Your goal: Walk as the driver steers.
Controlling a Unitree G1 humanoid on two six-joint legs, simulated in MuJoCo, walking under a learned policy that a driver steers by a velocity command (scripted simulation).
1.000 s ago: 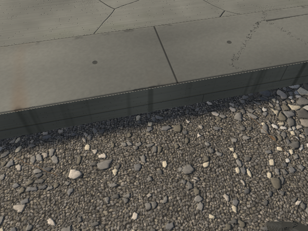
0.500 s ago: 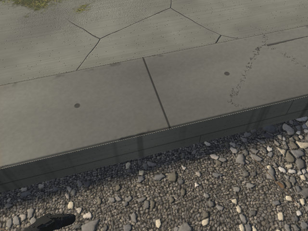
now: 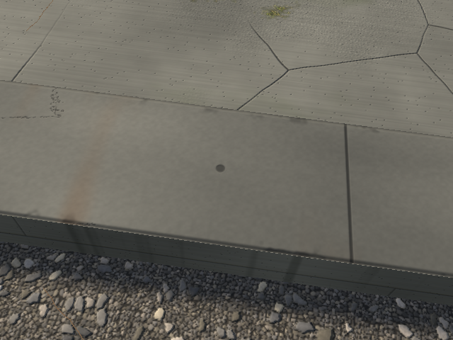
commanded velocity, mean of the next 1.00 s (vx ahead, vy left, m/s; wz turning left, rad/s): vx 0.03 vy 0.00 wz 0.48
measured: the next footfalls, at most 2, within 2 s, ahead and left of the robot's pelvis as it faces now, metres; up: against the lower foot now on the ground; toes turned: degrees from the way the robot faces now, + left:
right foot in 0.44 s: +0.17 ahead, -0.14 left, +0.00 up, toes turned +23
left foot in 0.84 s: +0.05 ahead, +0.10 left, +0.00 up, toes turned +26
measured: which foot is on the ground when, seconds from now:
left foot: down 0.00-0.46, up 0.48-0.82, down 0.84-1.00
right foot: up 0.00-0.42, down 0.44-0.86, up 0.88-1.00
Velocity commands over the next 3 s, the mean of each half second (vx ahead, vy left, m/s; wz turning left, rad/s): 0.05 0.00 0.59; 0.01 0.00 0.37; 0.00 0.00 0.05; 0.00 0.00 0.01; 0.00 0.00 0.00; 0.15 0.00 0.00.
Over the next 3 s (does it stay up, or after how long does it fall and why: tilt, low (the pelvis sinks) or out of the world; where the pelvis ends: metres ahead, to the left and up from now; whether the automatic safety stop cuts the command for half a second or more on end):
stays up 0.11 0.02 0.01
